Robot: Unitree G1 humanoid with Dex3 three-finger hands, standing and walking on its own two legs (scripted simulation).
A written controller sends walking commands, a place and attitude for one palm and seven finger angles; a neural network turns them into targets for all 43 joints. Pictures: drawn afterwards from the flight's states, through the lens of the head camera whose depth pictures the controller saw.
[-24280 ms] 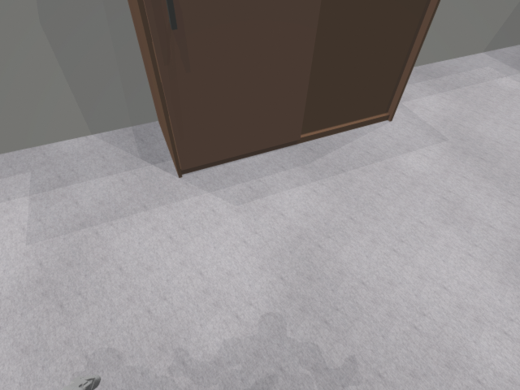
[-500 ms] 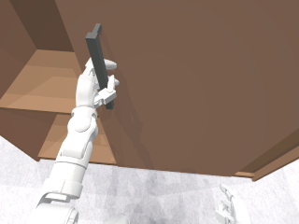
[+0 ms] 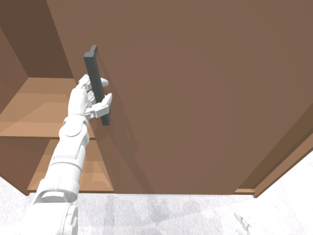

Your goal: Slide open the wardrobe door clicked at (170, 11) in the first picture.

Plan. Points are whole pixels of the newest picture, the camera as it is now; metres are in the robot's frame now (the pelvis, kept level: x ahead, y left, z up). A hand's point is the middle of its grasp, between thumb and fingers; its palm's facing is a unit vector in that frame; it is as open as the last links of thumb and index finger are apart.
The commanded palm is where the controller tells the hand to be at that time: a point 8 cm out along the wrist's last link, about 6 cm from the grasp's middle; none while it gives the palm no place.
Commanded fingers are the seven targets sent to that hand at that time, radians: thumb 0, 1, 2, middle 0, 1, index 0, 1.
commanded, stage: loosen the grip on the handle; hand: left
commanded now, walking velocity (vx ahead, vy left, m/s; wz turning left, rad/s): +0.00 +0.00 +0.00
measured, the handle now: (100, 89) +0.45 +0.18 +0.14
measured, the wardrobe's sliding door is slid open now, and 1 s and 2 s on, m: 0.55 0.55 0.55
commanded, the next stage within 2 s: slip the hand off the handle in 0.44 s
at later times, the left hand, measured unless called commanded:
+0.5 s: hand (108, 107) +0.41 +0.15 +0.12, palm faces +0.14 -0.98 -0.14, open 14.5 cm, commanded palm +0.37 +0.19 +0.12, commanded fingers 0.00 -0.55 0.20 -0.25 -1.15 -0.25 -1.15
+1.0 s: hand (92, 107) +0.41 +0.19 +0.11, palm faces +0.16 -0.98 -0.14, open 14.4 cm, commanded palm +0.38 +0.25 +0.11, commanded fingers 0.00 -0.55 0.20 -0.25 -1.15 -0.25 -1.15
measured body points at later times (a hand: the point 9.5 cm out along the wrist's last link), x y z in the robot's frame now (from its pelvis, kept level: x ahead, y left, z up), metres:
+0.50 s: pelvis -0.02 +0.00 -0.01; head -0.01 +0.00 +0.44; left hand +0.39 +0.20 +0.13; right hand +0.04 -0.26 -0.12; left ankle +0.05 +0.12 -0.73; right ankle +0.00 -0.12 -0.73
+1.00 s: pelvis +0.01 +0.00 -0.01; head +0.03 +0.00 +0.44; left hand +0.39 +0.25 +0.12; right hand +0.14 -0.25 -0.11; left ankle +0.05 +0.12 -0.73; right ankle +0.00 -0.12 -0.73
